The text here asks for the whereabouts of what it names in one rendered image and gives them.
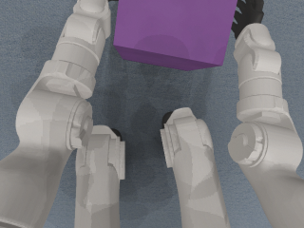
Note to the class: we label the left robot shin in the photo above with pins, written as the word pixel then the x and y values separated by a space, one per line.
pixel 81 153

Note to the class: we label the robot right forearm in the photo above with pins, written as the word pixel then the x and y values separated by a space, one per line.
pixel 259 78

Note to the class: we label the right robot upper arm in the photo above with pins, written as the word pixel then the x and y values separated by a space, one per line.
pixel 268 156

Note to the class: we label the left robot upper arm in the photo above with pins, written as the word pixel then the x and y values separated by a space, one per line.
pixel 50 126

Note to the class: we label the right robot hand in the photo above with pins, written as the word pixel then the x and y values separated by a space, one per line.
pixel 251 13

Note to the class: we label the carton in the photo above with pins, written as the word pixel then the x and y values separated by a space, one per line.
pixel 180 34

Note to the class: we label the robot right foot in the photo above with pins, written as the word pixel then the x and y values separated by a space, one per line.
pixel 165 118

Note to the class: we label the robot left forearm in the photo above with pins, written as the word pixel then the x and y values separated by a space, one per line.
pixel 79 50

